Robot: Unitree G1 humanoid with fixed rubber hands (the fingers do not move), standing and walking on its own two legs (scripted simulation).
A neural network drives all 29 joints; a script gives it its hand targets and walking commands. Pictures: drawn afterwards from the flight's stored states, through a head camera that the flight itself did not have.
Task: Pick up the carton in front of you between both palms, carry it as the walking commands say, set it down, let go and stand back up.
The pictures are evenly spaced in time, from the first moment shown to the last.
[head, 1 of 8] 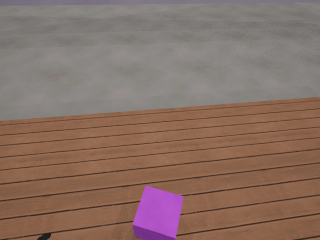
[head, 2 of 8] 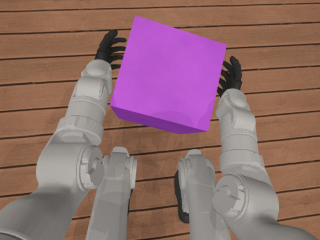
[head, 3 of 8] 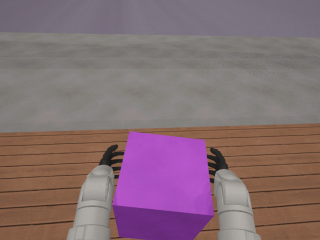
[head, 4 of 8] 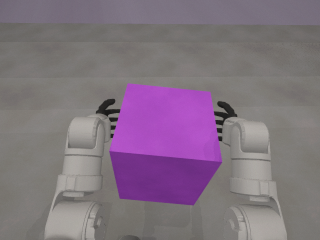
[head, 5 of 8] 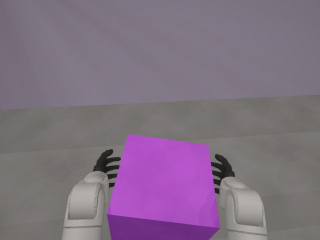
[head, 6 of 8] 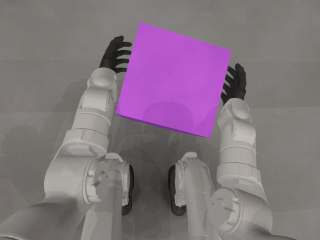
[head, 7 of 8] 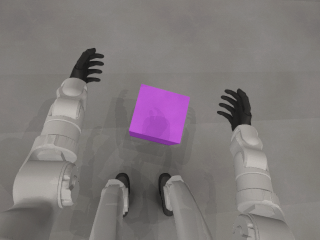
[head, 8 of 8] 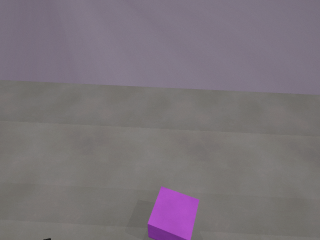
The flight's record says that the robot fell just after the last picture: no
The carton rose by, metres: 0.68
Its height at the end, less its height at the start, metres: -0.12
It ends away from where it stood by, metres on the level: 3.08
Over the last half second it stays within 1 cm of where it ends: yes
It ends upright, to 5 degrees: yes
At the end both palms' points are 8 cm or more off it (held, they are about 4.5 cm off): yes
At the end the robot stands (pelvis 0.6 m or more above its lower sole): yes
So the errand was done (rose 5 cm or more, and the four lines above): yes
